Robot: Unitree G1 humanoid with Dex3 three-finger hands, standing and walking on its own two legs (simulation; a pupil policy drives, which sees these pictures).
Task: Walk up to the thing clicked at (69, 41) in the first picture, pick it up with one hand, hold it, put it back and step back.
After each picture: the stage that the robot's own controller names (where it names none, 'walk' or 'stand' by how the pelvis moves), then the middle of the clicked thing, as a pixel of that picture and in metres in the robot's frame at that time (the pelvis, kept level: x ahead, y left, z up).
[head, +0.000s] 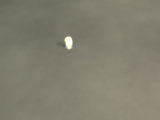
stand; (68, 43) +1.40 +0.19 -0.72
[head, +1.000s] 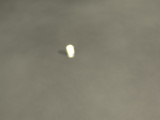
walk; (70, 51) +1.28 +0.26 -0.72
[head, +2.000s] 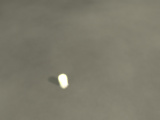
walk; (63, 81) +0.79 +0.25 -0.71
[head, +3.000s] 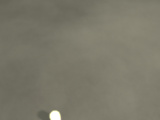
walk; (55, 118) +0.47 +0.21 -0.70
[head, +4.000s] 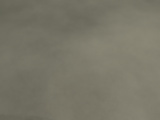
stand; out of the picture +0.37 +0.19 -0.72
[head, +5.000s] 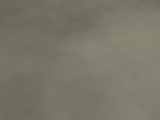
stand; out of the picture +0.35 +0.20 -0.72
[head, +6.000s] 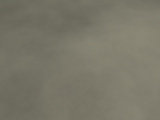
stand; out of the picture +0.36 +0.21 -0.73
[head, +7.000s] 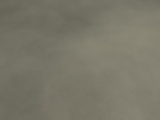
stand; out of the picture +0.35 +0.21 -0.73
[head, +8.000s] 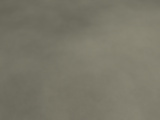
go down; out of the picture +0.34 +0.21 -0.73
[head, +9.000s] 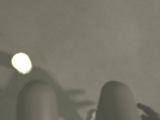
go down; (22, 64) +0.42 +0.25 -0.33
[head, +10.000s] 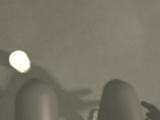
approach; (20, 62) +0.41 +0.27 -0.31
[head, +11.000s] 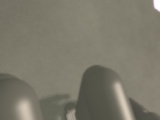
close in; out of the picture +0.39 +0.31 -0.22
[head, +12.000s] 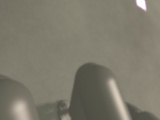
close; out of the picture +0.39 +0.31 -0.21
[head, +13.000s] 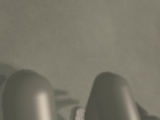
lift; out of the picture +0.32 +0.29 -0.16
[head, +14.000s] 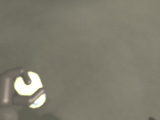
lift; (31, 90) +0.32 +0.18 +0.01
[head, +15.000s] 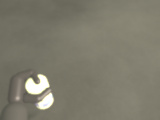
hold; (40, 92) +0.33 +0.16 -0.01
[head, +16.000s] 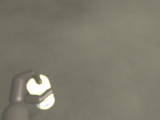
hold; (41, 92) +0.32 +0.17 -0.01
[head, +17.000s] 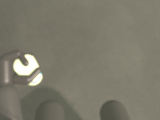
crouch; (29, 71) +0.39 +0.20 -0.08
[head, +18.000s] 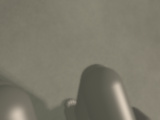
lower; out of the picture +0.39 +0.30 -0.22
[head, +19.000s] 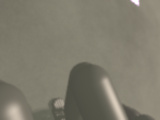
lower; out of the picture +0.39 +0.32 -0.22
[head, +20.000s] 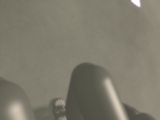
lower; out of the picture +0.39 +0.32 -0.22
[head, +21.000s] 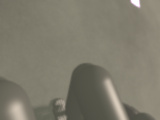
lower; out of the picture +0.39 +0.32 -0.22
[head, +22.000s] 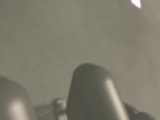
loosen; out of the picture +0.38 +0.32 -0.22
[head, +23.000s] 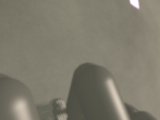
withdraw; out of the picture +0.37 +0.31 -0.22
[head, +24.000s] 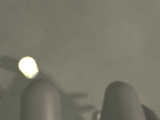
walk; (29, 68) +0.41 +0.26 -0.31
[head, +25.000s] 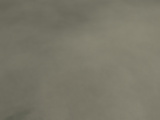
stand; out of the picture +0.34 +0.18 -0.66
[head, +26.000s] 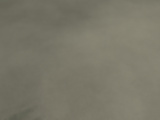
stand; out of the picture +0.37 +0.20 -0.67
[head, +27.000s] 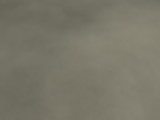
stand; out of the picture +0.36 +0.19 -0.70
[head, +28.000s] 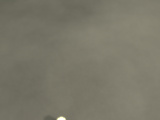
walk; out of the picture +0.41 +0.18 -0.71
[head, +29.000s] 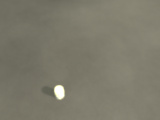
walk; (59, 92) +0.59 +0.17 -0.70
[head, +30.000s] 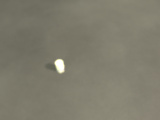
walk; (60, 66) +0.90 +0.30 -0.69
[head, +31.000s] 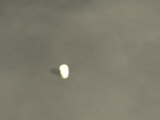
stand; (64, 71) +0.96 +0.22 -0.72
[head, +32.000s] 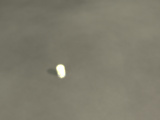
stand; (61, 71) +0.98 +0.25 -0.73
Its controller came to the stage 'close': yes
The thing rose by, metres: 0.70
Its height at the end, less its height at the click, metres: +0.00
